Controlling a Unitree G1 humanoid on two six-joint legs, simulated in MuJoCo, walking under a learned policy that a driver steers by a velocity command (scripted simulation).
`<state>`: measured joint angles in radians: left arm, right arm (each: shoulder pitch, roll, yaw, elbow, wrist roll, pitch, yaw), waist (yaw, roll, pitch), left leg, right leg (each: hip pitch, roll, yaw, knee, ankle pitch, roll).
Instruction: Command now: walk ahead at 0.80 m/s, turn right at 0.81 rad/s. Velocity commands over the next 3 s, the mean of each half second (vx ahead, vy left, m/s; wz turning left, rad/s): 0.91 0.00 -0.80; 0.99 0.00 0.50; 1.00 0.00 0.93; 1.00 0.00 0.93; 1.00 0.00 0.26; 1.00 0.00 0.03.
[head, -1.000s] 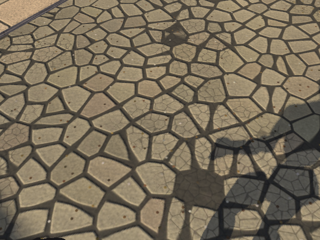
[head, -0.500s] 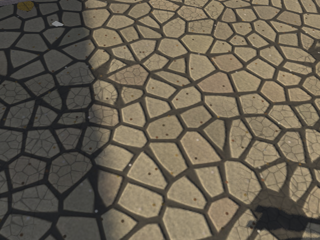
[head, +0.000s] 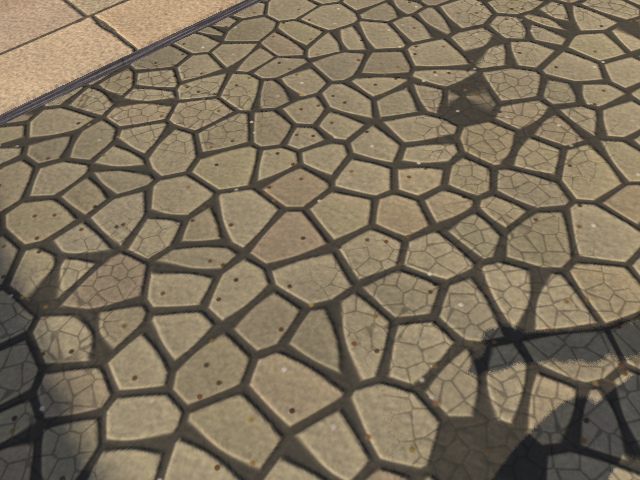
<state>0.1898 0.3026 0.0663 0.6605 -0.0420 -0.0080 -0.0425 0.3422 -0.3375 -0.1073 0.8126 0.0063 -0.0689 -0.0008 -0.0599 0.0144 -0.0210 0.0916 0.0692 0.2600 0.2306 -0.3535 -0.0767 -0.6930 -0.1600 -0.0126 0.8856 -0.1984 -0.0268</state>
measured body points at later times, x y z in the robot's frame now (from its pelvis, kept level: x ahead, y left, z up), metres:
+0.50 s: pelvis +0.39 -0.17 +0.00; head +0.41 -0.22 +0.44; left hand +0.49 +0.10 -0.10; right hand +0.57 -0.48 -0.05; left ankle +0.68 -0.14 -0.68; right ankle +0.16 -0.16 -0.73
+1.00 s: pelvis +0.86 -0.38 -0.02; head +0.88 -0.38 +0.43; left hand +1.19 -0.24 -0.01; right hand +0.74 -0.63 -0.14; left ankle +0.67 -0.20 -0.72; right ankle +0.98 -0.55 -0.73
